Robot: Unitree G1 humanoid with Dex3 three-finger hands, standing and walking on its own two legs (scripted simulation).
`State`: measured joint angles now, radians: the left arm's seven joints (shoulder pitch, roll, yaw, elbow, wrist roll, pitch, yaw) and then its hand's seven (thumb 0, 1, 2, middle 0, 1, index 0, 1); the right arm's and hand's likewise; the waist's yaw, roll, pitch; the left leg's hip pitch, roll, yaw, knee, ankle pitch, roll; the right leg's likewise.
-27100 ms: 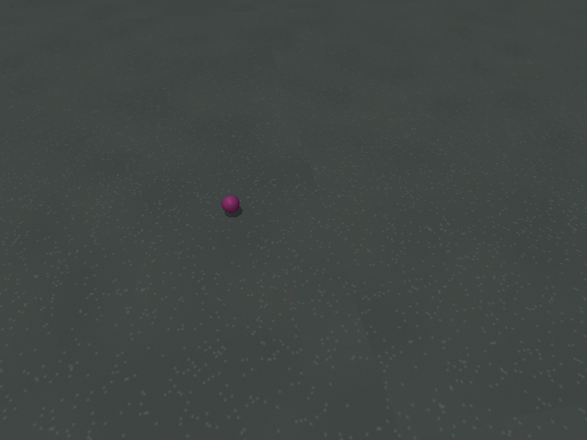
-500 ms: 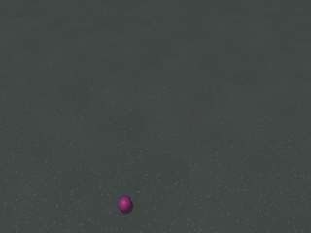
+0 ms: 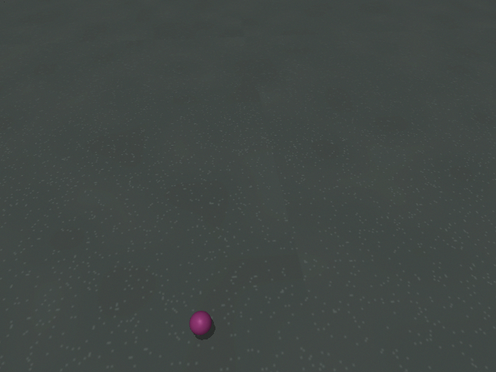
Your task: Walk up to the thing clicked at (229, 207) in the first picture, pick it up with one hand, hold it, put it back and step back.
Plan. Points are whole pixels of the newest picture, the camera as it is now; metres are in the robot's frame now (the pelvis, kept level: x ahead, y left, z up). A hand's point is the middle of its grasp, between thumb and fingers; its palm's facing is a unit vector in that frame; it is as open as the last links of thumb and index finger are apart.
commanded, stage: stand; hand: left
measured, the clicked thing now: (200, 322) +0.43 +0.19 -0.74
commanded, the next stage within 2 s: none
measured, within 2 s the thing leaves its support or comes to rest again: neither
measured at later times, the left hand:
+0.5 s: hand out of the picture +0.07 +0.25 -0.16, palm faces -0.04 -0.94 -0.34, open 7.4 cm
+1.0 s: hand out of the picture +0.08 +0.25 -0.16, palm faces -0.05 -0.94 -0.34, open 7.4 cm
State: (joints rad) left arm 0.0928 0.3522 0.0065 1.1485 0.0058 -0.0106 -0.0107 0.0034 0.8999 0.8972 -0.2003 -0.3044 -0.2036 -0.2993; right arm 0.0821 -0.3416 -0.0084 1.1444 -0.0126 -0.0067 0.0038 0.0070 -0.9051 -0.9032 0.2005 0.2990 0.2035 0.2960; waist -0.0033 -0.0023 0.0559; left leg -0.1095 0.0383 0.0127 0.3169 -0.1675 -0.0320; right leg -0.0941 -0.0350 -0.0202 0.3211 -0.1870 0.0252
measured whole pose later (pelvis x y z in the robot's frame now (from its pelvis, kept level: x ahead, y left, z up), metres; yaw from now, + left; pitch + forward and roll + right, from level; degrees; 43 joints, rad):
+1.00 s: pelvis +0.00 -0.01 +0.00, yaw +0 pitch -2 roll +0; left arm 0.11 0.36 -0.01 1.12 0.01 -0.01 -0.01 0.00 0.90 0.90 -0.20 -0.30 -0.20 -0.30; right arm 0.11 -0.35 -0.01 1.14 -0.02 0.00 0.01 0.01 -0.91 -0.90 0.20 0.30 0.20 0.30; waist -0.01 0.00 0.05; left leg -0.11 0.05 0.01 0.31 -0.17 -0.04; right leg -0.10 -0.02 -0.02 0.33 -0.19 0.01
